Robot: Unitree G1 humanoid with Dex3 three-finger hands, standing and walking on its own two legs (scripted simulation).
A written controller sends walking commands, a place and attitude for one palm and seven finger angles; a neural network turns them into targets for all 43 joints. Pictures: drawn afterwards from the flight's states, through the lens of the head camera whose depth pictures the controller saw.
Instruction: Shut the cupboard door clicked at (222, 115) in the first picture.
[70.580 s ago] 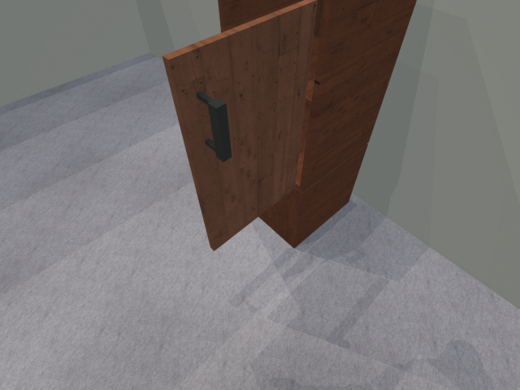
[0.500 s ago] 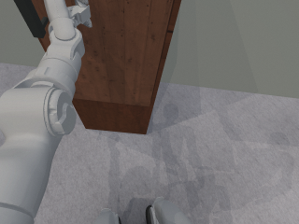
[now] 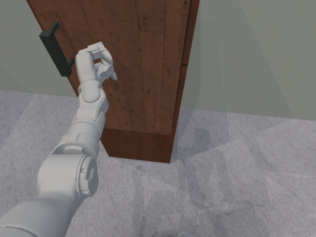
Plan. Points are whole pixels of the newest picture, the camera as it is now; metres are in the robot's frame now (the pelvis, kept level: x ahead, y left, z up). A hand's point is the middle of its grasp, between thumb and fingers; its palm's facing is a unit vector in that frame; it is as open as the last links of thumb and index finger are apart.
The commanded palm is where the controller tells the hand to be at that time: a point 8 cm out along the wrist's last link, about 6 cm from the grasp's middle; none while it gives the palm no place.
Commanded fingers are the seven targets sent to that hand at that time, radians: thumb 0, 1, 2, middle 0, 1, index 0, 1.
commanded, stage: pull the fist back off the door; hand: left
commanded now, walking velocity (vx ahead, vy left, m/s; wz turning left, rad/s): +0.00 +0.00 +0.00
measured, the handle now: (60, 50) +0.59 +0.20 +0.14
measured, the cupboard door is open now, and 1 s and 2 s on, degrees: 0 0 0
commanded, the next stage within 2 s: draw the hand back to the body in 0.06 s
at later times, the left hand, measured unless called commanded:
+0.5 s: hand (88, 91) +0.42 +0.11 +0.15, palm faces +0.18 -0.98 -0.02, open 3.1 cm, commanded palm +0.37 +0.16 +0.16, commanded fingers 0.00 0.90 0.90 -1.30 -1.50 -1.30 -1.50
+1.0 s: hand (17, 168) +0.25 +0.20 +0.17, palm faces +0.26 -0.93 -0.25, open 3.5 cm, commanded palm +0.21 +0.25 +0.18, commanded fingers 0.00 0.90 0.90 -0.69 -0.84 -0.69 -0.84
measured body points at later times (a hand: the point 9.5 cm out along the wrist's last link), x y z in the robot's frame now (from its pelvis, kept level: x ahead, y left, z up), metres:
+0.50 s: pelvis +0.00 -0.02 +0.01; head +0.02 -0.04 +0.46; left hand +0.41 +0.16 +0.15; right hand +0.10 -0.26 -0.11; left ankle -0.03 +0.10 -0.71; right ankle -0.02 -0.11 -0.71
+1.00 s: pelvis -0.02 +0.00 +0.03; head -0.04 -0.03 +0.48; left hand +0.23 +0.25 +0.18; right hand +0.19 -0.21 -0.05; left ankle -0.03 +0.10 -0.71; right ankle -0.02 -0.11 -0.71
